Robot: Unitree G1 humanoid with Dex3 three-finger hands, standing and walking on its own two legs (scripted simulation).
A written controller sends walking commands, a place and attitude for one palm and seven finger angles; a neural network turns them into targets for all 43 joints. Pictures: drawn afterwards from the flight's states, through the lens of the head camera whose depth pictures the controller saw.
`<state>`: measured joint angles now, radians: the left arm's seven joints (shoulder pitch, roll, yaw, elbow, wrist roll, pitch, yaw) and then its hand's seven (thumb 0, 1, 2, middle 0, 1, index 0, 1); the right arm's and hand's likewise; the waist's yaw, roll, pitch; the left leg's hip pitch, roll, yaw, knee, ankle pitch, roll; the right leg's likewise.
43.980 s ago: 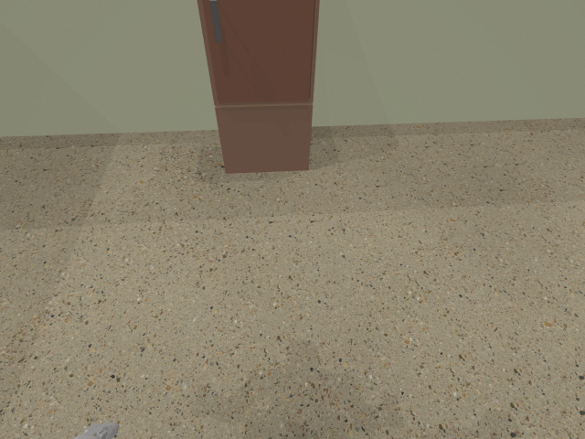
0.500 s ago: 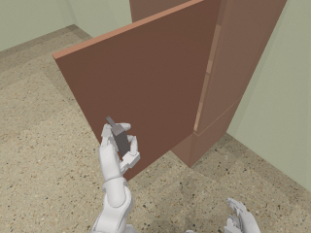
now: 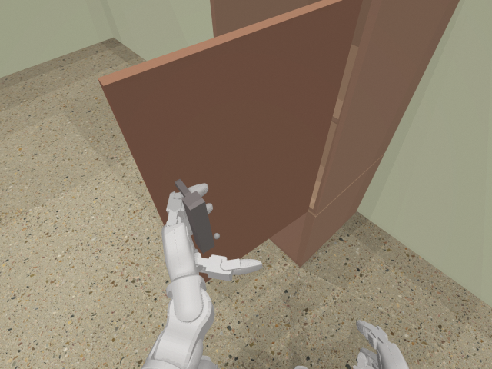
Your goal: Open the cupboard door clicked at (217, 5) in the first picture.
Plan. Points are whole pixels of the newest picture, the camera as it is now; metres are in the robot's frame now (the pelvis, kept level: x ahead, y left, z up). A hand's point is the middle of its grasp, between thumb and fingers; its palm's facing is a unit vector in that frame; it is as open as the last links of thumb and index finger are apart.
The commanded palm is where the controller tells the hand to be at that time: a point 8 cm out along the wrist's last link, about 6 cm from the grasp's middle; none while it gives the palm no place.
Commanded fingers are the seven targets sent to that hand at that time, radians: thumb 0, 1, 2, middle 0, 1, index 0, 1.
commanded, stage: open thumb and fingers to let go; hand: left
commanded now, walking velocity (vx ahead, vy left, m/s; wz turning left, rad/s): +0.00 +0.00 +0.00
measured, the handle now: (193, 216) +0.35 +0.11 +0.06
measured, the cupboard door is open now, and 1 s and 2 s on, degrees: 84 86 86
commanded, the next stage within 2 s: slide the hand sideways off the handle in 0.16 s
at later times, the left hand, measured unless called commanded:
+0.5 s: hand (212, 262) +0.27 +0.07 +0.06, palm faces -0.24 -0.97 -0.02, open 16.0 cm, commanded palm +0.26 +0.12 +0.06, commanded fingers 0.00 -0.50 0.30 -0.15 -0.30 -0.15 -0.30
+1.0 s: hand (187, 282) +0.24 +0.10 +0.06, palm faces -0.13 -0.99 -0.02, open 16.2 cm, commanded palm +0.22 +0.16 +0.06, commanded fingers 0.00 -0.50 0.30 -0.15 -0.30 -0.15 -0.30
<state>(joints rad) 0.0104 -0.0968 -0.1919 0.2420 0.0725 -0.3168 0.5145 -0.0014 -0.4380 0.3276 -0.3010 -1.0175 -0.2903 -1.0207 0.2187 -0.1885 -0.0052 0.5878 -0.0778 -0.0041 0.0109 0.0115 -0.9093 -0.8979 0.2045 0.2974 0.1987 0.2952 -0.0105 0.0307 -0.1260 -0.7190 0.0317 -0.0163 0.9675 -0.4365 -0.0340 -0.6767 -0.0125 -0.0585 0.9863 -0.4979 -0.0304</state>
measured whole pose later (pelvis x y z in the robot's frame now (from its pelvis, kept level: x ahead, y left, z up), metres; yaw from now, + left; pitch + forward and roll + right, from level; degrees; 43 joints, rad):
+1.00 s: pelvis +0.00 +0.01 -0.01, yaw +0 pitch +10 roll +0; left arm 0.30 0.11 -0.13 -0.06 -0.10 -0.32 -0.05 -0.01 -0.50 0.30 -0.18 -0.32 -0.18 -0.32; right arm 0.25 -0.22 0.02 0.46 0.00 -0.06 -0.01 0.01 -0.91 -0.90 0.21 0.30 0.20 0.30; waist -0.01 0.04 -0.11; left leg -0.75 0.03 -0.01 1.03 -0.46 -0.02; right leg -0.70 -0.02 -0.05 1.04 -0.52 -0.01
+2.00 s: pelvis +0.00 +0.02 +0.00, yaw +0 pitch +7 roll -2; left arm 0.53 0.26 0.12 -0.31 -0.29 -0.19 -0.26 -0.01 -0.50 0.30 -0.15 -0.30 -0.15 -0.30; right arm 0.28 -0.23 0.04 0.46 0.04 -0.14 -0.08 0.01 -0.91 -0.90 0.21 0.30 0.20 0.30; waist 0.01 0.06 -0.12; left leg -0.64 0.03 -0.03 0.98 -0.46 -0.01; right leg -0.57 0.00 -0.07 0.94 -0.49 0.00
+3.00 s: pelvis +0.04 +0.02 +0.06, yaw -2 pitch -4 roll +0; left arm 0.47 0.32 0.32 -0.39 -0.06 -0.05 0.11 0.02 0.86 0.88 -0.20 -0.30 -0.21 -0.30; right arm 0.19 -0.23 0.02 0.64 -0.01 -0.10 -0.08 0.01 -0.91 -0.90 0.21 0.30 0.20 0.30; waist 0.07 0.06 0.02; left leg -0.10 0.03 0.03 0.42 -0.26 -0.01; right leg -0.05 0.00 -0.02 0.39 -0.27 0.00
